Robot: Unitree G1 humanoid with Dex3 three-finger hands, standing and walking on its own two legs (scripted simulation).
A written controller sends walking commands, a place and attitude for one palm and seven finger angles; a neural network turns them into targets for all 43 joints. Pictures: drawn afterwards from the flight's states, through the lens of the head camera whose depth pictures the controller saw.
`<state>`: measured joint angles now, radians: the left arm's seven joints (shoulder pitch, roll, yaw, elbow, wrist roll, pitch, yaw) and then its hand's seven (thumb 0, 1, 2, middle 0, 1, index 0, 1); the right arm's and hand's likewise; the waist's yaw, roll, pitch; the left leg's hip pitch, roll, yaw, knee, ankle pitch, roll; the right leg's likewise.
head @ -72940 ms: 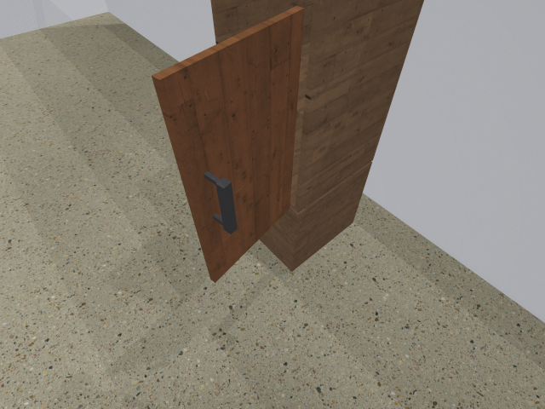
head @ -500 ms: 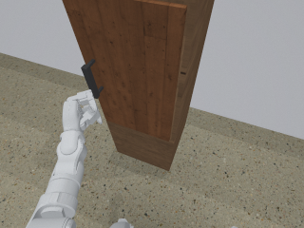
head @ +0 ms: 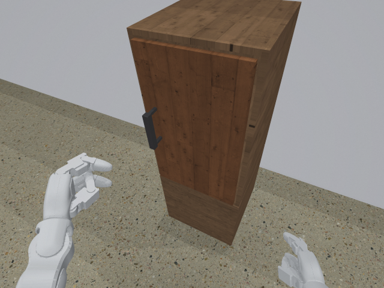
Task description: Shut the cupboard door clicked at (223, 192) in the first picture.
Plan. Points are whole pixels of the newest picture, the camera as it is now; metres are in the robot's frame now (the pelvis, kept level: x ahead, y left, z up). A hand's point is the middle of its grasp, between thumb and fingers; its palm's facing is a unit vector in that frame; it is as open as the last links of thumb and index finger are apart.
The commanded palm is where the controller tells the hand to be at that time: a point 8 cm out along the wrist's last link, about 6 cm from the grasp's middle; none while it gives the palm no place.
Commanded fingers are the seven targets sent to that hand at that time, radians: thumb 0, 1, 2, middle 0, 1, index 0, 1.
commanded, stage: draw the hand back to the body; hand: left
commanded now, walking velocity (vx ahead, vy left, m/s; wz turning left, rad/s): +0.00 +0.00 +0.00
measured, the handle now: (153, 128) +0.61 +0.19 -0.03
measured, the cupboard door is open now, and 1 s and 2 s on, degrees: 0 0 0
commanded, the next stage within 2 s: step back with the hand held close in 0.68 s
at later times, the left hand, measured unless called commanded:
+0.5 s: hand (33, 210) +0.19 +0.27 +0.16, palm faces +0.49 -0.77 -0.41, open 7.2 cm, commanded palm +0.14 +0.30 +0.18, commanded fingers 0.00 0.90 0.90 -0.20 -0.30 -0.20 -0.30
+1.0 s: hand (45, 198) +0.21 +0.26 +0.16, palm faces +0.40 -0.78 -0.49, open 7.4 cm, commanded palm +0.15 +0.30 +0.18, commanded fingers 0.00 0.90 0.90 -0.20 -0.30 -0.20 -0.30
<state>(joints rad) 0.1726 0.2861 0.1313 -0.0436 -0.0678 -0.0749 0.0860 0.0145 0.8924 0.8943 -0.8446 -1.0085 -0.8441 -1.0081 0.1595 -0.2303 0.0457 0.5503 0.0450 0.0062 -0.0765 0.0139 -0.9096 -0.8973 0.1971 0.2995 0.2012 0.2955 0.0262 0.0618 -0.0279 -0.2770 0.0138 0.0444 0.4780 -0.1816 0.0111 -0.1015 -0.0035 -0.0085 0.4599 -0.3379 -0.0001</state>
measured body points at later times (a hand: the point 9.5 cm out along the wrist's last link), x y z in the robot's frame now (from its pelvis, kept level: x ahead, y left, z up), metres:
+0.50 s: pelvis +0.01 -0.01 +0.00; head -0.01 -0.04 +0.45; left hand +0.16 +0.30 +0.18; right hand +0.20 -0.22 -0.09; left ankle +0.05 +0.11 -0.74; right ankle -0.06 -0.12 -0.74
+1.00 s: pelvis +0.01 +0.00 +0.00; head +0.02 -0.03 +0.45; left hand +0.19 +0.30 +0.19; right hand +0.20 -0.24 -0.09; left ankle +0.05 +0.11 -0.74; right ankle -0.06 -0.12 -0.74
